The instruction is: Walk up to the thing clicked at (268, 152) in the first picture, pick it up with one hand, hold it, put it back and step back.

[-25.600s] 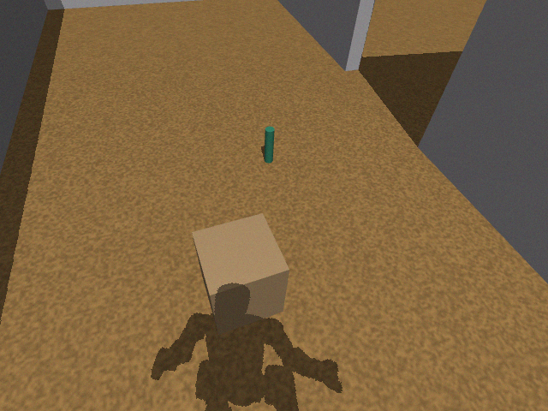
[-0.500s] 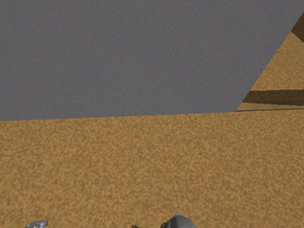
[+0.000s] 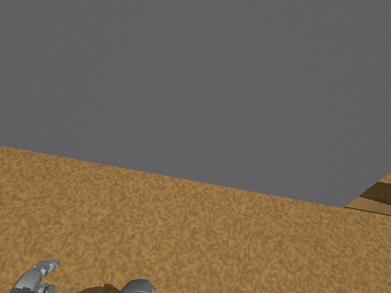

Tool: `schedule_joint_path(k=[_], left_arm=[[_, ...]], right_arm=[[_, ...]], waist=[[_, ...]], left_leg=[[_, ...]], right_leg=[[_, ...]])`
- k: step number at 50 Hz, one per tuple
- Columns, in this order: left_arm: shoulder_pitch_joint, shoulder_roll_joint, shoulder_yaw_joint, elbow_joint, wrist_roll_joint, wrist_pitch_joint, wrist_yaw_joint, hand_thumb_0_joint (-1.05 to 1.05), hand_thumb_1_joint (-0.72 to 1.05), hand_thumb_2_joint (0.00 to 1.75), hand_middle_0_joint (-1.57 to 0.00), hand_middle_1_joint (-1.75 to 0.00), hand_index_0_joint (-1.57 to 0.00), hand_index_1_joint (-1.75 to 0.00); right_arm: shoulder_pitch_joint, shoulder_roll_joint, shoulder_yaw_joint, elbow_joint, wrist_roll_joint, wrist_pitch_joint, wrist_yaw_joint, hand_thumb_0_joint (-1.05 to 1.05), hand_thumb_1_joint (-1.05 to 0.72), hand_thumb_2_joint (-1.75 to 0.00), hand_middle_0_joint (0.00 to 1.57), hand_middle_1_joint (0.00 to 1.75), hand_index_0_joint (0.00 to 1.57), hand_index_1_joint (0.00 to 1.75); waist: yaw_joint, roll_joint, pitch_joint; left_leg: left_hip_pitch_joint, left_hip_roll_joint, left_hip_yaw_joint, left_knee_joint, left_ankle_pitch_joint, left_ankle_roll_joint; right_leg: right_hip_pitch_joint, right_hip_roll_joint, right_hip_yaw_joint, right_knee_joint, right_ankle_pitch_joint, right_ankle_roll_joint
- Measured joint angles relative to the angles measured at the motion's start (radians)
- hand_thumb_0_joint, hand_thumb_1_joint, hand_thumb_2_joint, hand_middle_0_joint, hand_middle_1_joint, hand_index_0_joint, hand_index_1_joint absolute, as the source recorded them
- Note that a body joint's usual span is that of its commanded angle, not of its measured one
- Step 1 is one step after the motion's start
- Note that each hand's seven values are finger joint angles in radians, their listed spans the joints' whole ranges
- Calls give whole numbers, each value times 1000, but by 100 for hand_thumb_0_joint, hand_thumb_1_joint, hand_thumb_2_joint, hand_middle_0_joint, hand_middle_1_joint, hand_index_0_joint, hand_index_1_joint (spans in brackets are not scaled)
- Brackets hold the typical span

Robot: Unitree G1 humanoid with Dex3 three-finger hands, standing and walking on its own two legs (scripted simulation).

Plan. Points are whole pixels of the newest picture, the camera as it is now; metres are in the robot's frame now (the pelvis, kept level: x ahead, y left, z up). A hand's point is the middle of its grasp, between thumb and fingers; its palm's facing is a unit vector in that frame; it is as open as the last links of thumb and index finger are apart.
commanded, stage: walk up
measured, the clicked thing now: out of the picture +0.00 +1.35 -0.63
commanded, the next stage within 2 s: none
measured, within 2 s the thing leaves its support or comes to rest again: neither
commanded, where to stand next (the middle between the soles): +0.26 -0.06 m, yaw +91 degrees
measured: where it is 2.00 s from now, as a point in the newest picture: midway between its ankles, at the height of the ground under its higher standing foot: outside the picture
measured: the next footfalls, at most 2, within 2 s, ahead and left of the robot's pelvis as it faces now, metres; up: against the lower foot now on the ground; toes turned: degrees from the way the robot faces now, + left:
right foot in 0.42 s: +0.34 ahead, -0.19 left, +0.00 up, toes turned +24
left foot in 0.92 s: +0.18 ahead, -0.02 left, +0.00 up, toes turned +52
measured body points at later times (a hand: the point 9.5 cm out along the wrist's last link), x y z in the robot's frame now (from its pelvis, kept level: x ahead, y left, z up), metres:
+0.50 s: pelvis +0.18 -0.12 +0.00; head +0.21 -0.09 +0.45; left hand +0.16 +0.24 -0.09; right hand +0.39 -0.42 -0.08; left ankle +0.11 +0.06 -0.68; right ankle +0.30 -0.21 -0.71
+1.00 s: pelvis +0.22 -0.14 +0.01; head +0.24 -0.08 +0.45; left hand +0.00 +0.12 -0.11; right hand +0.57 -0.21 -0.08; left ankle +0.15 -0.05 -0.71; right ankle +0.32 -0.23 -0.68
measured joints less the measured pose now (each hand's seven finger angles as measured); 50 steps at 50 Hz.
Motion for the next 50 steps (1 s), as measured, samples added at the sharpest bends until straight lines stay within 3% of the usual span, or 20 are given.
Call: schedule_joint_path(k=[3, 5, 9, 14, 20, 21, 22, 23, 25, 27, 30, 37, 45, 47, 50], left_arm=[[-42, 14, -5, 19, 0, 28, 3, 1, 90, 90, -20, -30, -21, -30], [-61, 18, -14, 15, -2, 24, -2, 1, 90, 90, -20, -30, -20, -30], [-68, 14, -17, -8, -1, 32, -24, 1, 90, 90, -20, -30, -20, -30], [-50, 31, 12, -22, 1, 59, -37, 1, 90, 90, -20, -30, -21, -30], [-55, 35, 30, -18, -20, 57, -4, 1, 90, 90, -20, -30, -20, -30], [-56, 31, 28, -23, -23, 48, 3, 1, 90, 90, -20, -30, -20, -30], [-58, 22, 27, -27, -21, 37, 11, 1, 90, 90, -20, -30, -20, -30], [-61, 5, 23, -30, -16, 29, 19, 1, 90, 90, -20, -30, -20, -30], [-69, -26, 4, -24, -9, 29, 22, 1, 90, 90, -20, -30, -20, -30], [-70, -58, -16, -11, -6, 27, 21, 1, 90, 90, -20, -30, -20, -30], [-53, -84, -36, 5, -7, 14, 23, 1, 90, 90, -20, -30, -21, -30], [2, -70, -30, 1, -21, -17, 47, 1, 90, 90, -20, -30, -21, -30], [58, -28, -23, -10, -23, -5, 52, 1, 90, 90, -20, -30, -21, -30], [62, -9, -21, 0, -29, 2, 56, 1, 90, 90, -20, -30, -21, -30], [37, -12, -28, 22, -28, 26, 65, 1, 90, 90, -20, -30, -21, -30]], right_arm=[[1, 9, -2, -8, 2, -6, -38, 1, -90, -89, 21, 30, 20, 30], [9, 22, 14, -8, 4, -4, -53, 1, -90, -89, 21, 30, 20, 30], [53, 30, 36, -11, 8, -12, -71, 1, -90, -89, 21, 30, 20, 30], [96, 35, 44, -5, 3, -20, -89, 1, -90, -89, 21, 30, 21, 30], [68, -3, 28, -32, -15, 1, -103, 1, -90, -89, 21, 30, 21, 30], [57, -15, 24, -40, -15, 7, -106, 1, -90, -89, 21, 30, 21, 30], [41, -30, 18, -45, -12, 14, -110, 1, -90, -89, 21, 30, 21, 30], [14, -43, 10, -42, -8, 23, -118, 1, -90, -89, 21, 30, 21, 30], [-40, -50, -2, -30, -5, 38, -135, 1, -90, -89, 21, 30, 20, 30], [-80, -57, -7, -27, 0, 41, -126, 1, -90, -90, 21, 30, 20, 30], [-111, -56, -7, -40, 3, 37, -91, 1, -91, -90, 21, 30, 20, 30], [-169, -22, 4, -64, -12, 63, -33, 1, -91, -90, 21, 30, 20, 30], [-192, -3, -1, -104, -18, 83, -11, 1, -90, -90, 21, 30, 20, 30], [-201, 10, -5, -109, -24, 68, -16, 1, -90, -90, 21, 30, 20, 30], [-186, 14, -4, -118, -16, 53, -27, 1, -90, -90, 21, 30, 20, 30]], waist=[[-41, -41, 32], [-51, -59, 50], [-58, -54, 55], [-40, -54, 34], [-30, -18, 36], [-26, -7, 38], [-16, 11, 45], [-13, 37, 59], [-16, 59, 75], [-8, 74, 81], [9, 87, 71], [40, 79, 85], [56, 63, 70], [51, 23, 75], [13, 41, 70]], left_leg=[[7, -47, -33, 45, -43, 10], [50, -65, -61, -12, -29, 11], [123, -72, -142, -115, -6, -6], [178, -68, -241, -156, -31, -37], [153, -60, -370, -72, -118, -101], [136, -63, -392, -35, -142, -110], [112, -62, -406, 19, -168, -100], [81, -62, -406, 94, -214, -73], [4, -68, -307, 256, -281, -44], [-45, -67, -204, 358, -267, -31], [-65, -46, -112, 365, -214, -20], [-24, -14, -69, 188, -135, -29], [91, -18, -22, -2, -125, -1], [105, -62, -21, -16, -130, -7], [71, -86, -88, 23, -132, 2]], right_leg=[[-136, 75, 138, 282, -48, 1], [-215, 96, 167, 326, -15, 8], [-319, 91, 192, 263, 110, 25], [-357, 75, 241, 163, 215, 41], [-284, 86, 234, -68, 201, 24], [-249, 93, 229, -138, 220, 14], [-237, 101, 219, -162, 290, 28], [-243, 105, 194, -129, 289, 41], [-235, 78, 145, -93, 250, 45], [-203, 53, 108, -118, 243, 33], [-156, 33, 50, -175, 247, 12], [-72, 4, -92, -236, 232, -5], [-78, -69, -215, -128, 143, 15], [-116, -124, -188, -28, 108, 27], [-194, -47, -15, 136, -36, 53]])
